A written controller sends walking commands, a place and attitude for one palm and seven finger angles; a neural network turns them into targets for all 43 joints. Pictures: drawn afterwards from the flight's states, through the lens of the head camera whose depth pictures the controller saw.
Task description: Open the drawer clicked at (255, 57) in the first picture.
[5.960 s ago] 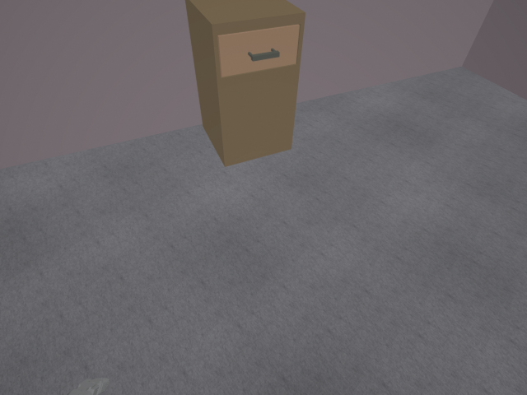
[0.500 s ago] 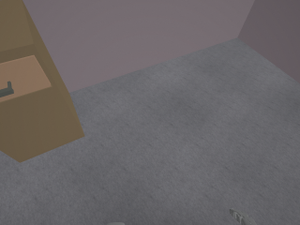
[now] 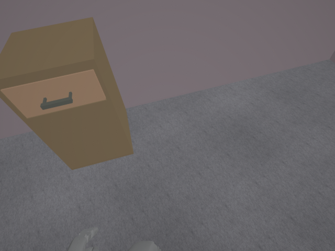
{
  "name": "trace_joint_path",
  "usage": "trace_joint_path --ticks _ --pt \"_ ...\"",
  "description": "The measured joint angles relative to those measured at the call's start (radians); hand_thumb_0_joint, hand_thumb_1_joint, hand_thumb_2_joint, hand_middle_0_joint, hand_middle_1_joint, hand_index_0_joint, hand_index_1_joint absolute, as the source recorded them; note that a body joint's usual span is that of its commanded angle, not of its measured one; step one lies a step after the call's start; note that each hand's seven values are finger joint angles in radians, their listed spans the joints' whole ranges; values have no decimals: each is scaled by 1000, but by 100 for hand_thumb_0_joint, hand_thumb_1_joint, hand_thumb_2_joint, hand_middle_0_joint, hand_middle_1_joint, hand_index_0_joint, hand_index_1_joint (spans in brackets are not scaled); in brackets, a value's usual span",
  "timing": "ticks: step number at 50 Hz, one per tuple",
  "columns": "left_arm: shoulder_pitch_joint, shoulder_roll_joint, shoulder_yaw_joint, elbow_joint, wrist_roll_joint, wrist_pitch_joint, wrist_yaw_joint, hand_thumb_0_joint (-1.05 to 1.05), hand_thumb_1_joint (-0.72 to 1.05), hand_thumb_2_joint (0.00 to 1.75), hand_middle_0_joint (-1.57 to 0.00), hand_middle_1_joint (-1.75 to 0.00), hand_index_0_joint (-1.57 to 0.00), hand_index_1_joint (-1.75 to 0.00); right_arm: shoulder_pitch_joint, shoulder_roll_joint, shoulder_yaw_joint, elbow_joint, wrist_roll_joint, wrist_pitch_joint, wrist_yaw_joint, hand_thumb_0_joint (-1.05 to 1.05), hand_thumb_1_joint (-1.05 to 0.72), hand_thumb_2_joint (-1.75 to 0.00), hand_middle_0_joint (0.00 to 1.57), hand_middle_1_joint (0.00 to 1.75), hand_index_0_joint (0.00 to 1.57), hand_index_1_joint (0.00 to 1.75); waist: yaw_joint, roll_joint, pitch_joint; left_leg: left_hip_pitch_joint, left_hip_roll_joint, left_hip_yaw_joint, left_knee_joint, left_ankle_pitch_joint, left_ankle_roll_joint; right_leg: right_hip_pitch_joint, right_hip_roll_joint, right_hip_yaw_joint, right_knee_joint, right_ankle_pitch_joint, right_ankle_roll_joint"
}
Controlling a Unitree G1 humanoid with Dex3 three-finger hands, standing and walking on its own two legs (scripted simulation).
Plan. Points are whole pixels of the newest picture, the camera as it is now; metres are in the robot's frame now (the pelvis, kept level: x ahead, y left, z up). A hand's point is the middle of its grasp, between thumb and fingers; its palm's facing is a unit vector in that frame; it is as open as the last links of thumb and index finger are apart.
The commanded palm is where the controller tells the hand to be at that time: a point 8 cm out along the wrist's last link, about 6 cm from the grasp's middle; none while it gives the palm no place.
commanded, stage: turn to face it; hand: left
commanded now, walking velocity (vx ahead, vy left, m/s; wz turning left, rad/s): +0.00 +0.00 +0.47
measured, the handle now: (57, 100) +0.74 +0.54 -0.13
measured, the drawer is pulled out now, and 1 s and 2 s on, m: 0.00 0.00 0.00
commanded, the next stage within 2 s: take the last steps up to it in 0.32 s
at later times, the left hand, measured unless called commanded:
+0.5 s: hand out of the picture -0.05 +0.26 -0.18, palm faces +0.27 -0.93 -0.24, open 7.4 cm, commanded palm none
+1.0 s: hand out of the picture +0.02 +0.21 -0.15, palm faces +0.34 -0.91 -0.25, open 7.2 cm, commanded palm none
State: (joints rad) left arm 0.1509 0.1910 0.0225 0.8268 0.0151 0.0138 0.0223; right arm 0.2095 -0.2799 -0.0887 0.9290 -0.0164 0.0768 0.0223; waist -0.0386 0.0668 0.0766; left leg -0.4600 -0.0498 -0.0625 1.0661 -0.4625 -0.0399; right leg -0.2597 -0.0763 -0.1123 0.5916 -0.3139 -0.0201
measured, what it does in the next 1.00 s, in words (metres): steps on the spot, turning left: left foot, then right foot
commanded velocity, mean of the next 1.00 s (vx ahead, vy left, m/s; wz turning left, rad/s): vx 0.18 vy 0.03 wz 0.20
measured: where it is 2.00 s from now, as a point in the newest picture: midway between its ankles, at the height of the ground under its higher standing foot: (146, 234)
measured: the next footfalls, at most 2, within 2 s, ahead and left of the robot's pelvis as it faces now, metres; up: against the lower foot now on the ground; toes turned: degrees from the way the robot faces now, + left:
left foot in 0.36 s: +0.00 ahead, +0.15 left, +0.00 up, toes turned +16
right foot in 0.82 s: +0.10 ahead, -0.05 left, +0.00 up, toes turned +8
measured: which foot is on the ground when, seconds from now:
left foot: up 0.00-0.34, down 0.36-0.82, up 0.84-1.00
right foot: down 0.00-0.36, up 0.38-0.80, down 0.82-1.00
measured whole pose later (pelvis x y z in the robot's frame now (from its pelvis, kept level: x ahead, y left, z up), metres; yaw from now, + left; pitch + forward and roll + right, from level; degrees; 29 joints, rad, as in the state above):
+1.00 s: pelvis +0.06 +0.03 +0.01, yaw +17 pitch -2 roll +2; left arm 0.34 0.14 0.03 1.03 0.02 -0.05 0.02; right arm 0.37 -0.21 -0.06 1.10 -0.03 0.02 0.02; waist -0.01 0.04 0.00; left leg -0.46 0.04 0.02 1.06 -0.25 0.01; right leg -0.10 -0.05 -0.14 0.42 -0.28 -0.03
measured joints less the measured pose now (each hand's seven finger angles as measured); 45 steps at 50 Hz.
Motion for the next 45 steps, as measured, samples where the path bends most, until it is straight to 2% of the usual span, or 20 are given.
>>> trace_joint_path --ticks 3,7,11,14,16,17,18,19,21,25,29,34,38,41,42,44,45 --pt "25 -12 -4 13 1 4 2 0 90 90 -20 -30 -21 -30 7 -6 -4 9 -3 5 10 1 -91 -90 20 30 20 30 -3 -6 -4 -35 35 36 126 72 -16 34 -21 -33 -44 18 1" --pt "52 -15 -6 32 3 4 3 0 90 90 -20 -30 -21 -30 9 0 0 22 -2 12 14 1 -91 -90 20 30 20 30 3 -23 -2 -19 76 53 87 99 -34 58 -42 -81 -75 28 3" --pt "77 -9 -2 54 10 4 2 0 90 90 -20 -30 -21 -30 -12 11 10 32 1 15 12 1 -91 -90 20 30 20 30 26 -46 6 41 96 82 -75 55 -35 58 -63 -117 -71 25 12" --pt "97 6 6 76 15 5 0 0 90 90 -20 -30 -21 -30 -42 21 20 30 6 5 8 1 -91 -90 20 30 20 30 49 -66 15 102 92 110 -223 24 -24 43 -80 -135 -47 17 25" --pt "110 21 14 94 14 9 0 0 90 90 -20 -30 -21 -30 -58 29 28 21 8 -9 5 1 -91 -90 20 30 20 30 59 -79 16 153 84 130 -343 58 -14 30 -92 -148 -17 4 39" --pt "120 29 18 103 11 13 0 0 90 90 -20 -30 -21 -30 -63 32 32 15 9 -18 4 1 -91 -90 20 30 20 30 61 -82 12 188 82 140 -425 115 -7 20 -97 -155 8 -8 48" --pt "129 39 22 110 6 18 -1 0 90 90 -20 -30 -21 -30 -67 35 35 10 7 -29 4 1 -91 -90 20 30 20 30 63 -89 7 211 78 144 -483 151 16 3 -105 -158 44 -25 58" --pt "130 52 28 122 1 28 1 0 90 90 -20 -30 -21 -30 -77 47 37 9 5 -38 2 1 -91 -90 20 30 20 30 68 -110 10 207 66 149 -475 146 40 -23 -110 -129 103 -89 72" --pt "130 70 34 143 0 51 6 0 91 90 -20 -30 -20 -30 -86 66 49 4 2 -49 -3 1 -91 -90 20 30 20 30 76 -128 11 208 60 150 -464 129 68 -79 -81 -49 250 -203 81" --pt "119 71 37 171 0 58 -2 0 91 90 -20 -30 -20 -30 -81 86 64 8 -2 -60 -22 1 -91 -90 20 30 20 30 74 -113 -4 241 58 131 -538 167 82 -148 -36 22 433 -170 88" --pt "113 54 30 175 5 41 -18 0 91 90 -20 -30 -20 -30 -51 98 71 24 -1 -75 -24 1 -91 -90 20 30 20 30 68 -92 -29 279 47 119 -613 205 90 -157 -25 43 444 -115 91" --pt "94 27 22 175 9 29 -28 0 91 90 -20 -30 -20 -30 20 102 61 50 -2 -92 -29 0 -92 -90 20 30 21 30 41 -75 -56 315 25 110 -667 224 93 -133 -20 44 339 -104 87" --pt "71 2 16 164 10 16 -33 0 91 90 -20 -30 -20 -30 82 90 55 89 -8 -90 -28 0 -92 -90 20 30 21 30 18 -59 -62 328 15 102 -665 211 85 -86 -9 32 172 -104 76" --pt "66 -12 13 154 11 -13 -35 0 91 90 -20 -30 -20 -30 134 84 52 125 -5 -83 -28 1 -92 -90 20 30 21 30 12 -50 -67 314 12 96 -593 160 68 -2 10 18 -13 -30 62" --pt "63 -21 12 155 15 -27 -32 0 91 90 -20 -30 -20 -30 149 81 50 138 0 -81 -28 1 -92 -90 20 30 20 30 12 -36 -64 292 21 87 -528 112 71 9 18 8 -26 21 37" --pt "74 -39 6 155 13 -46 -25 0 91 90 -20 -30 -20 -30 172 78 45 164 -2 -63 -22 1 -92 -90 20 30 20 30 16 -18 -64 218 29 71 -326 17 72 31 25 -20 -9 10 -1" --pt "92 -46 4 157 10 -54 -21 0 91 90 -20 -30 -20 -30 178 77 43 175 -6 -55 -16 1 -92 -90 20 30 20 30 22 -18 -69 175 32 72 -229 22 72 50 24 -25 -22 0 -9"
